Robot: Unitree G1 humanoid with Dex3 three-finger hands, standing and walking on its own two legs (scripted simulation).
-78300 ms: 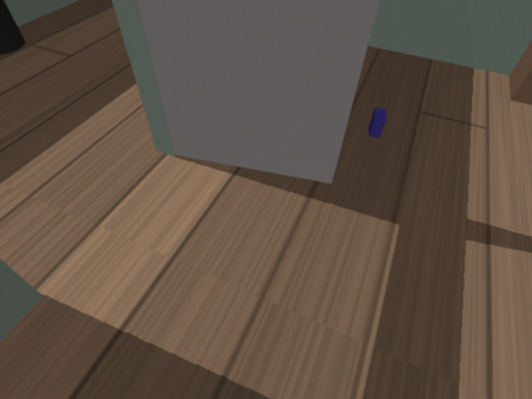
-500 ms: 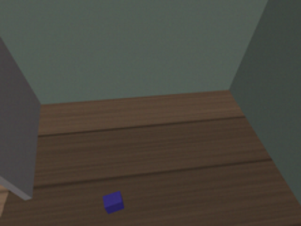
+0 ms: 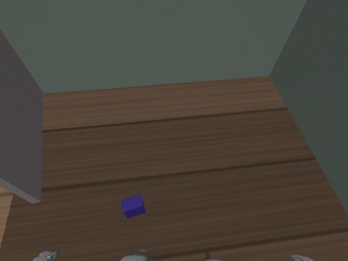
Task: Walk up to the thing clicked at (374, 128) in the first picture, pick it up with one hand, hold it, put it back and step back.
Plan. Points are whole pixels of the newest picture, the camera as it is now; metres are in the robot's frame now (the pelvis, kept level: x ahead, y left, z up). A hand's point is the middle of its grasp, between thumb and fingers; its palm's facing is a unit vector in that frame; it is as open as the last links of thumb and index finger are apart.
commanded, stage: step back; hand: left
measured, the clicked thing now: (133, 206) +0.41 +0.20 -0.70
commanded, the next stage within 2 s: none
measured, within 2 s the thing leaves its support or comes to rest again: neither
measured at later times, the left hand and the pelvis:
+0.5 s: hand out of the picture +0.04 +0.29 -0.17, palm faces -0.11 -0.92 -0.39, open 7.3 cm; pelvis -0.08 +0.03 -0.01, yaw -4 degrees
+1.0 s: hand out of the picture -0.08 +0.31 -0.16, palm faces -0.01 -0.94 -0.35, open 7.3 cm; pelvis -0.21 +0.05 -0.01, yaw +0 degrees
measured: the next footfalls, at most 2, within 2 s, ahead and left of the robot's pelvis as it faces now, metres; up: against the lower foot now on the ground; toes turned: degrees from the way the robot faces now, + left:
left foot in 0.08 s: +0.02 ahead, +0.12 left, +0.00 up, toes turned -1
right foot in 0.52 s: -0.06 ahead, -0.09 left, +0.00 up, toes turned +0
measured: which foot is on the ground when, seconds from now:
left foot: up 0.00-0.06, down 0.08-0.56, up 0.58-0.90, down 0.92-1.00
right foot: down 0.00-0.10, up 0.12-0.50, down 0.52-0.94, up 0.96-1.00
